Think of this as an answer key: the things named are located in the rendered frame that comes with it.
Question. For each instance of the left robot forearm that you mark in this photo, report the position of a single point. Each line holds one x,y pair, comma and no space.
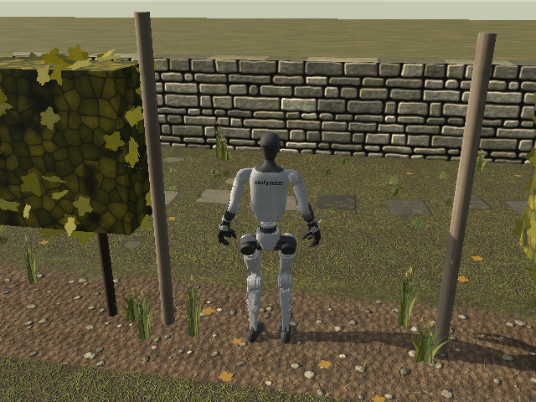
227,219

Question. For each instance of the right robot forearm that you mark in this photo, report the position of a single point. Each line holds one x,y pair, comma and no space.
311,220

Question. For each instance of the left robot thigh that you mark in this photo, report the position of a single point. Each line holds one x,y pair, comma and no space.
252,260

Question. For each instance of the robot right hand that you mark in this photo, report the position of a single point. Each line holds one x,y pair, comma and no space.
309,235

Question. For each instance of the robot left hand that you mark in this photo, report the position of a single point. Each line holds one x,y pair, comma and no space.
228,233

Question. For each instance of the robot right upper arm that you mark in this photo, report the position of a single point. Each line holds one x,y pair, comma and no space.
300,191

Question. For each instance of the left robot foot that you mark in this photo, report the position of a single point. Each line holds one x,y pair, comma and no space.
252,335

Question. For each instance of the robot left upper arm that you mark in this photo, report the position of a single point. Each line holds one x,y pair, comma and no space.
242,176

